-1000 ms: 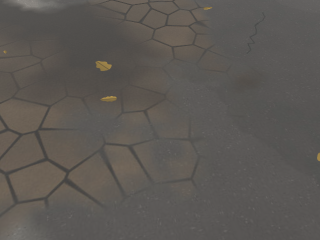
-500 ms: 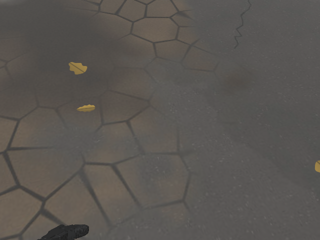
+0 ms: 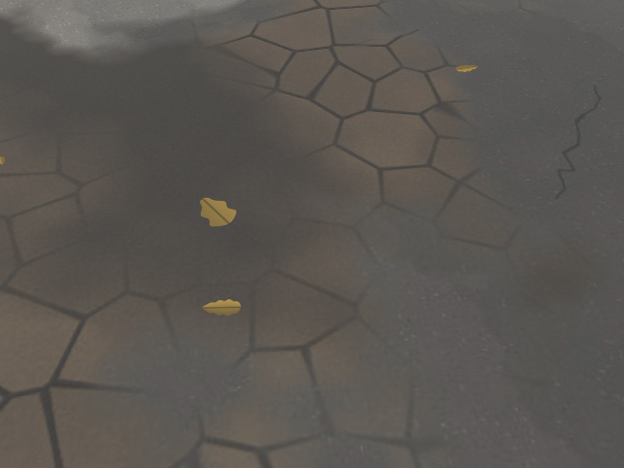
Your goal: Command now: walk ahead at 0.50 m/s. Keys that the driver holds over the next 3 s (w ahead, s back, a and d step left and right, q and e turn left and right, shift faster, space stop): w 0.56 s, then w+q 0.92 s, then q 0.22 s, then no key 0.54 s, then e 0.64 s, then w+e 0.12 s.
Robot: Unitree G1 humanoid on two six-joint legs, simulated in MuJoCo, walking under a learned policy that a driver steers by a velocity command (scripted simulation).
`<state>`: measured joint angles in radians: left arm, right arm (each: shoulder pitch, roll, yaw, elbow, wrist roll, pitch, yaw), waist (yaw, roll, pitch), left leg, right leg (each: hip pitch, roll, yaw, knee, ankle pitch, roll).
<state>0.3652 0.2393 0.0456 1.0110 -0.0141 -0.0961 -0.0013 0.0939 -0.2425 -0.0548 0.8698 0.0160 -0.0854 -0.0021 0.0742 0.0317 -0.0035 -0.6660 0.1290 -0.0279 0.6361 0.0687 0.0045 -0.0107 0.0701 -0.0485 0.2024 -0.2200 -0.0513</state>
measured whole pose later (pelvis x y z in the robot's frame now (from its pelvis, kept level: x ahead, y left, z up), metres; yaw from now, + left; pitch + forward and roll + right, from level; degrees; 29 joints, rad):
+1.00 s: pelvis +0.56 +0.00 +0.00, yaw +10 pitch +0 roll -2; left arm 0.30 0.24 0.08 1.00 0.02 -0.11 0.00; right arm 0.19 -0.27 -0.10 0.87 0.03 -0.03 -0.01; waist 0.04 0.04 0.01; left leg -0.70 0.13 -0.08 0.99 -0.09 0.04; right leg -0.07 0.03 -0.20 0.26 -0.20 -0.05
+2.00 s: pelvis +0.99 +0.18 -0.01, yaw +40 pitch +1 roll -1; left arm 0.12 0.24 0.04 0.80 0.02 -0.02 0.00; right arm 0.19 -0.29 -0.06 0.69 0.00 0.03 -0.04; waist 0.02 0.02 0.06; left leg -0.44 0.02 -0.06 0.82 -0.41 -0.05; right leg -0.37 0.02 -0.03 0.44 -0.10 -0.04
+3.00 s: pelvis +1.01 +0.25 -0.01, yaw +19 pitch +2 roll +0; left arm 0.16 0.32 0.09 0.71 -0.02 0.04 0.02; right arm 0.26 -0.27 -0.07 0.68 -0.03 -0.03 -0.03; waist 0.00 -0.04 -0.02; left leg -0.26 -0.01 -0.02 0.48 -0.26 0.02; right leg -0.53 0.10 0.14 0.89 -0.38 0.00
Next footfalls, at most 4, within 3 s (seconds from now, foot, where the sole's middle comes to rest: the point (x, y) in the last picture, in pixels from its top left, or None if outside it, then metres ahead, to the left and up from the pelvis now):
0.12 left None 0.26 0.15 -0.78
0.68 right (387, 437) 0.58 -0.09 -0.78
1.26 left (265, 331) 0.82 0.21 -0.78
1.72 right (290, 232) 1.15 0.18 -0.78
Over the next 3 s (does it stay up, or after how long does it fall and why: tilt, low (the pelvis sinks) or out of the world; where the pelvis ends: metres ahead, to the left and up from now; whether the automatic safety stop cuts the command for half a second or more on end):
stays up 1.01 0.25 -0.01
